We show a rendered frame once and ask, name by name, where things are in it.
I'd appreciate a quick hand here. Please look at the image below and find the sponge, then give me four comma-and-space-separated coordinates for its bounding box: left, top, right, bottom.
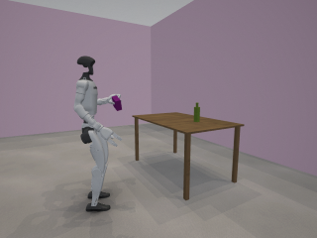
112, 95, 122, 111

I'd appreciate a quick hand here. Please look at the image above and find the robot right forearm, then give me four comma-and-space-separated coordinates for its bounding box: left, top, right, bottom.
74, 104, 104, 132

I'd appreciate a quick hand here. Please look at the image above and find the left robot foot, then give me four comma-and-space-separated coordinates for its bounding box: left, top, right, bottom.
87, 191, 110, 199

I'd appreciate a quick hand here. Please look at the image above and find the robot right upper arm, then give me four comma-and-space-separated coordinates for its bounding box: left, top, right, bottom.
73, 79, 89, 112

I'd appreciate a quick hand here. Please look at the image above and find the robot head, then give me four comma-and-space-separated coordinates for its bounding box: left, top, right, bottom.
77, 56, 95, 81

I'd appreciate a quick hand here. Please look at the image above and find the right robot hand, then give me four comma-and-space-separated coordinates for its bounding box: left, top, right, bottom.
99, 127, 122, 147

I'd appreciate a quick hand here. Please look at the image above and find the table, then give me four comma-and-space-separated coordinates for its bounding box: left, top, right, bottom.
132, 112, 245, 200

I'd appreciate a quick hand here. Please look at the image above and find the left robot hand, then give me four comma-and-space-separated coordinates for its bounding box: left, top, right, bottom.
108, 94, 122, 105

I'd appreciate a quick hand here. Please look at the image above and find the robot left forearm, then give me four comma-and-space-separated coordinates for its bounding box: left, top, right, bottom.
97, 97, 109, 105

